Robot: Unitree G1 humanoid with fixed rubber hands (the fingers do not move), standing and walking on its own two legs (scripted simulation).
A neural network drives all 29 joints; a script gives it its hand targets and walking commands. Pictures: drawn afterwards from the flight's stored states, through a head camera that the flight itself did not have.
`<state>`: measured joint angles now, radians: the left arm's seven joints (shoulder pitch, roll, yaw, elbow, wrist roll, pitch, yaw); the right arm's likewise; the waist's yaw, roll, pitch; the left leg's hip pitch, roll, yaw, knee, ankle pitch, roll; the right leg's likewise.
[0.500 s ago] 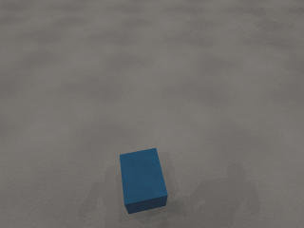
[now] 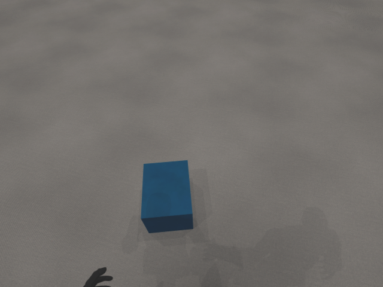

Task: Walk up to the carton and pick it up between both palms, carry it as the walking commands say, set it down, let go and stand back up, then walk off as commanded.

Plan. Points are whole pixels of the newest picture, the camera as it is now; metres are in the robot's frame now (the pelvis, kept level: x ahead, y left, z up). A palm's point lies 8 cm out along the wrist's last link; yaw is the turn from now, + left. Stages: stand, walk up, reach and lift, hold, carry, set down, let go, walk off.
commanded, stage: walk off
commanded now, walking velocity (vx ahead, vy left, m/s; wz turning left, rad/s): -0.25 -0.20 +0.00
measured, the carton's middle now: (168, 196) +0.60 +0.18 -0.66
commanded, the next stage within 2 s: stand in 1.38 s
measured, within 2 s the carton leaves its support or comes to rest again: neither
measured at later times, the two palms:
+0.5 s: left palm out of the picture -0.09 +0.17 -0.13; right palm out of the picture -0.07 -0.42 -0.11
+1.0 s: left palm out of the picture -0.22 +0.06 -0.15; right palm out of the picture -0.24 -0.49 -0.09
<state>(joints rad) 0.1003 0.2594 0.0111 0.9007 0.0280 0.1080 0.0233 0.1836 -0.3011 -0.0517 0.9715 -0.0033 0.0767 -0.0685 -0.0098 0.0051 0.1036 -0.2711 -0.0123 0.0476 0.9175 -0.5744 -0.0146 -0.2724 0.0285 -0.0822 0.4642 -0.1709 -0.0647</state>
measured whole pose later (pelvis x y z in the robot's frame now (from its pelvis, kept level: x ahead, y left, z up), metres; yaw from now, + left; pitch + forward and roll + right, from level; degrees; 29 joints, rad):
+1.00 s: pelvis -0.27 -0.20 +0.01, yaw +2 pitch -1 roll -4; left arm 0.21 0.29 0.07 0.94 0.03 0.11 -0.02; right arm 0.27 -0.24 -0.05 0.96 -0.02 0.07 -0.07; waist -0.02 -0.05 0.07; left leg -0.20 0.08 0.06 0.51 -0.29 0.02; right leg -0.52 0.13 0.11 1.16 -0.39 0.05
